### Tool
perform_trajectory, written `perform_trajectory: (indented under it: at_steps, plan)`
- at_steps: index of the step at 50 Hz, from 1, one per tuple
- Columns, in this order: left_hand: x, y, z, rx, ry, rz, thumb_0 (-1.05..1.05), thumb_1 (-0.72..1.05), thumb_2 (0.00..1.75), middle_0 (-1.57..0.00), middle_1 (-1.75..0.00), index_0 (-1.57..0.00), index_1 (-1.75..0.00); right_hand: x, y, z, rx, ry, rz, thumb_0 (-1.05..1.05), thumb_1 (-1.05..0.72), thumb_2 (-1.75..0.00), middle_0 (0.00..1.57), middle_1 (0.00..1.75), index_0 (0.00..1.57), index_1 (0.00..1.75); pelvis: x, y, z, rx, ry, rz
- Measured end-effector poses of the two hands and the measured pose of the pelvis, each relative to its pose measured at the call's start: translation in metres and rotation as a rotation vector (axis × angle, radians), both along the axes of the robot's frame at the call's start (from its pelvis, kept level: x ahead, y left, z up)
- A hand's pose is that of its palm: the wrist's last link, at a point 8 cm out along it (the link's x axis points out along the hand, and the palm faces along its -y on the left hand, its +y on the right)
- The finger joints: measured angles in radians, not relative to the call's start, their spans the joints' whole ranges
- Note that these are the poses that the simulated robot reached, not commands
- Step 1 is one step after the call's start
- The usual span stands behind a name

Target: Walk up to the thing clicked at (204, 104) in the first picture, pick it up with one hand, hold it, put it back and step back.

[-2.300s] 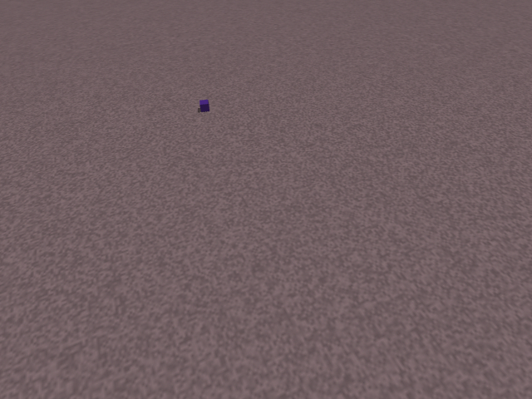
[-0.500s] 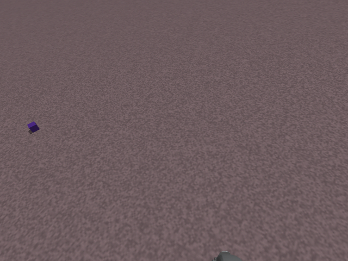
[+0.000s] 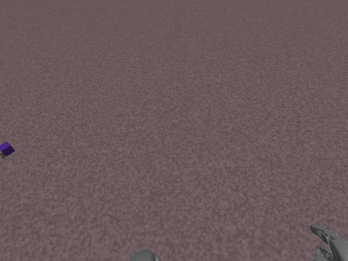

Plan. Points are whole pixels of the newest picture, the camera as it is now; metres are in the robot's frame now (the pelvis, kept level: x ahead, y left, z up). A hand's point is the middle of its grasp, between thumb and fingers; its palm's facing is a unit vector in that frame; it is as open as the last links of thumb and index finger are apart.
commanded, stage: walk up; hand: left
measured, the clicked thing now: (6, 148) +0.90 +1.22 -0.69
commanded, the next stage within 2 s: none
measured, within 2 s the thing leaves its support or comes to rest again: neither
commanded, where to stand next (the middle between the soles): +0.47 +1.28 m, yaw -41 degrees
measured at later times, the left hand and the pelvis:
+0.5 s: hand (8, 197) +0.29 +0.47 -0.06, palm faces -0.12 -0.80 -0.59, open 7.4 cm; pelvis +0.15 +0.19 +0.04, yaw -10 degrees
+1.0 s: hand out of the picture +0.42 +0.65 -0.10, palm faces -0.39 -0.75 -0.53, open 7.4 cm; pelvis +0.25 +0.40 +0.02, yaw -20 degrees
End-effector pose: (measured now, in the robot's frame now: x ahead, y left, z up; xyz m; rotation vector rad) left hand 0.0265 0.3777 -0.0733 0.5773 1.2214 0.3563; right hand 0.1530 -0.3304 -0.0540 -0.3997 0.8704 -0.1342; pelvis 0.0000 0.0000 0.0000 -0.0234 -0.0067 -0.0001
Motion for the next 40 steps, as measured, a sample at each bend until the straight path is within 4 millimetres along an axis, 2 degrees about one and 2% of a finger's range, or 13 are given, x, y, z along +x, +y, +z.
perform_trajectory:
  at_steps: [3, 8, 11, 14, 17, 20, 26, 31, 34, 36, 38, 40]
  plan:
    - [0.052, 0.025, 0.001, -0.003, -0.011, -0.038, 0.01, 0.9, 0.9, -0.2, -0.3, -0.21, -0.3, -0.031, 0.033, -0.005, 0.02, 0.12, -0.1, 0.01, -0.91, -0.9, 0.2, 0.3, 0.2, 0.3, 0.017, 0.024, 0.012, -0.002, 0.01, -0.028]
    - [0.125, 0.036, 0.02, -0.079, -0.012, -0.13, 0.01, 0.91, 0.9, -0.2, -0.3, -0.2, -0.3, -0.078, 0.076, 0.001, 0.043, 0.286, -0.243, 0.01, -0.91, -0.9, 0.21, 0.3, 0.2, 0.3, 0.053, 0.065, 0.04, 0.016, 0.038, -0.067]
    - [0.163, 0.044, 0.027, -0.087, 0.004, -0.185, 0.0, 0.9, 0.9, -0.2, -0.3, -0.2, -0.3, -0.092, 0.098, -0.003, 0.05, 0.323, -0.313, 0.01, -0.91, -0.9, 0.21, 0.3, 0.2, 0.3, 0.075, 0.088, 0.044, 0.027, 0.037, -0.091]
    - [0.2, 0.052, 0.031, -0.081, -0.012, -0.229, 0.0, 0.9, 0.9, -0.2, -0.3, -0.21, -0.3, -0.094, 0.118, -0.014, 0.069, 0.341, -0.366, 0.01, -0.91, -0.9, 0.21, 0.3, 0.2, 0.3, 0.097, 0.108, 0.04, 0.036, 0.028, -0.12]
    - [0.23, 0.065, 0.031, -0.059, -0.071, -0.251, 0.0, 0.9, 0.9, -0.2, -0.3, -0.21, -0.3, -0.079, 0.137, -0.033, 0.094, 0.332, -0.398, 0.01, -0.91, -0.9, 0.21, 0.3, 0.2, 0.3, 0.114, 0.126, 0.029, 0.015, 0.005, -0.153]
    - [0.245, 0.087, 0.036, -0.04, -0.131, -0.231, 0.0, 0.9, 0.9, -0.21, -0.3, -0.21, -0.3, -0.047, 0.162, -0.041, 0.113, 0.311, -0.36, 0.02, -0.91, -0.9, 0.2, 0.3, 0.2, 0.3, 0.126, 0.146, 0.027, -0.023, -0.016, -0.153]
    - [0.265, 0.14, 0.058, -0.012, -0.175, -0.227, 0.0, 0.9, 0.9, -0.21, -0.3, -0.21, -0.3, 0.026, 0.205, -0.027, 0.144, 0.185, -0.283, 0.01, -0.91, -0.9, 0.21, 0.3, 0.2, 0.3, 0.152, 0.196, 0.036, -0.009, -0.032, -0.187]
    - [0.294, 0.204, 0.057, 0.009, -0.16, -0.277, 0.0, 0.9, 0.9, -0.21, -0.3, -0.21, -0.3, 0.062, 0.238, -0.02, 0.107, 0.127, -0.28, 0.01, -0.91, -0.9, 0.21, 0.3, 0.2, 0.3, 0.175, 0.25, 0.028, -0.013, -0.016, -0.214]
    - [0.318, 0.253, 0.042, 0.021, -0.15, -0.302, 0.0, 0.89, 0.9, -0.21, -0.3, -0.21, -0.3, 0.072, 0.264, -0.022, 0.049, 0.133, -0.294, 0.01, -0.91, -0.9, 0.21, 0.3, 0.2, 0.3, 0.189, 0.291, 0.013, -0.021, 0.001, -0.23]
    - [0.333, 0.283, 0.029, 0.037, -0.124, -0.306, 0.0, 0.9, 0.9, -0.21, -0.3, -0.21, -0.3, 0.07, 0.286, -0.023, 0.018, 0.145, -0.32, 0.01, -0.91, -0.9, 0.2, 0.3, 0.2, 0.3, 0.196, 0.313, 0.005, 0.017, -0.01, -0.252]
    - [0.345, 0.299, 0.02, 0.041, -0.088, -0.295, 0.01, 0.9, 0.9, -0.2, -0.3, -0.21, -0.3, 0.06, 0.312, -0.02, 0.017, 0.168, -0.349, 0.01, -0.91, -0.9, 0.2, 0.3, 0.2, 0.3, 0.204, 0.329, 0.007, 0.008, 0.0, -0.273]
    - [0.357, 0.301, 0.017, 0.014, -0.059, -0.306, 0.01, 0.9, 0.9, -0.2, -0.3, -0.2, -0.3, 0.047, 0.335, -0.016, 0.03, 0.214, -0.392, 0.01, -0.91, -0.9, 0.2, 0.3, 0.2, 0.3, 0.213, 0.342, 0.016, -0.005, 0.016, -0.273]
